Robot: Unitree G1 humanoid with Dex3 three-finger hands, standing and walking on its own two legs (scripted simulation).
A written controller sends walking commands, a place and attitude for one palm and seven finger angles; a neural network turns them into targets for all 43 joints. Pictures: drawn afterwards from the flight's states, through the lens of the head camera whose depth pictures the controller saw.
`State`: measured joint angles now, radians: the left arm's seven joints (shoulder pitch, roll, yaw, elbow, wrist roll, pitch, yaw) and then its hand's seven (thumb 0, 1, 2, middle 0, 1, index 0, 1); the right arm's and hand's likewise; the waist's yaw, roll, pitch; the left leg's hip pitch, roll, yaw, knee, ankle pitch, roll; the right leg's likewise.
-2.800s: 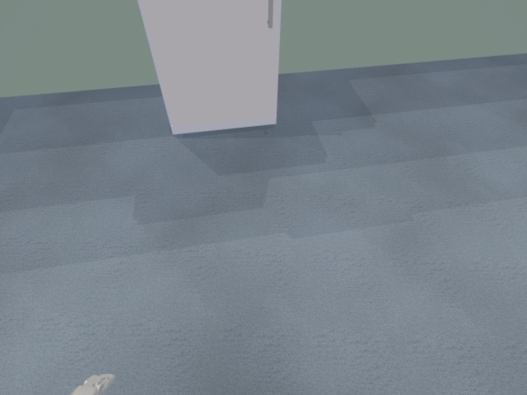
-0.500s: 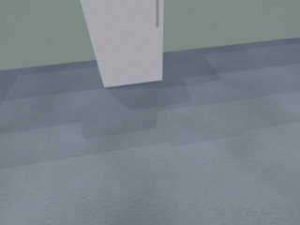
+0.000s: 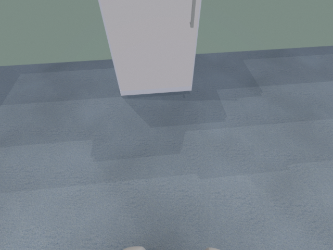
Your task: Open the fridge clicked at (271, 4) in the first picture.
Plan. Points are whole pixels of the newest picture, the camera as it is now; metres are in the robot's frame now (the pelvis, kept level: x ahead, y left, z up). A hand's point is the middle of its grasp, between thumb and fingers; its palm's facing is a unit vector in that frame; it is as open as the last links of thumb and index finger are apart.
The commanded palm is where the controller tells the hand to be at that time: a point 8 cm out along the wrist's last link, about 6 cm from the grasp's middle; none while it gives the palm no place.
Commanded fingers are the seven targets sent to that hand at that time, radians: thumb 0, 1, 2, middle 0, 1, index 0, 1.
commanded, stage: walk to a spot facing it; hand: right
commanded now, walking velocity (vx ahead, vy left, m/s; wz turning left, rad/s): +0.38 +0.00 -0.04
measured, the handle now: out of the picture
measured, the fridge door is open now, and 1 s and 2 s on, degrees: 0 0 0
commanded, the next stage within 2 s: turn to face it in 1.22 s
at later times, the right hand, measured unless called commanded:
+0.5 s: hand (261, 230) +0.23 -0.24 -0.16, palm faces +0.02 +0.99 -0.13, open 7.4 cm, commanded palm none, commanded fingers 0.00 -0.90 -0.90 0.20 0.30 0.20 0.30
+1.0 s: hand (236, 151) +0.49 -0.20 -0.16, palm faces +0.00 +0.98 -0.20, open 7.2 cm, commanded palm none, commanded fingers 0.00 -0.90 -0.90 0.20 0.30 0.20 0.30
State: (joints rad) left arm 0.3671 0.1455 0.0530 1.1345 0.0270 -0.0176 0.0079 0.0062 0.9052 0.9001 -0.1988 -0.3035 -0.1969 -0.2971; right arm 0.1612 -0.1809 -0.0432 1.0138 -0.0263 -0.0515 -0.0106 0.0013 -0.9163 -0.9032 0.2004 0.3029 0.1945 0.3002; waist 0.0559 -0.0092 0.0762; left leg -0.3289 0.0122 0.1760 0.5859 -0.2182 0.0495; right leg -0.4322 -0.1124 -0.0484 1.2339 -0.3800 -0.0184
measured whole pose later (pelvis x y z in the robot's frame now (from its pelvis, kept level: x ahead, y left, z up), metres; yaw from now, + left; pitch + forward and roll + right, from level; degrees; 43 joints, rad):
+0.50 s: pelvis +0.21 -0.06 +0.03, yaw +1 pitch +0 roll +2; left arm 0.39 0.13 0.04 1.11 0.02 -0.08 0.02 -0.01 0.93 0.90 -0.20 -0.30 -0.20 -0.30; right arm 0.27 -0.19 -0.07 1.06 -0.04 0.00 0.02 0.01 -0.91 -0.90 0.20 0.30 0.19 0.30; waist 0.00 0.04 0.03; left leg -0.59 0.12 0.07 1.06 -0.18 -0.02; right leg -0.05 -0.03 -0.22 0.31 -0.26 -0.05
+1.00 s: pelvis +0.45 -0.02 +0.02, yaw +1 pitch -1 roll +2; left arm 0.24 0.17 0.07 1.06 0.03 -0.02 0.00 0.01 0.93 0.90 -0.20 -0.30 -0.20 -0.30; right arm 0.26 -0.17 -0.05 1.07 -0.03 -0.07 -0.01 -0.01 -0.94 -0.90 0.20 0.30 0.20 0.30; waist 0.03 -0.03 0.02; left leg -0.18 0.01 0.19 0.43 -0.24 0.03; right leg -0.55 -0.16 -0.08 0.97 -0.24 0.03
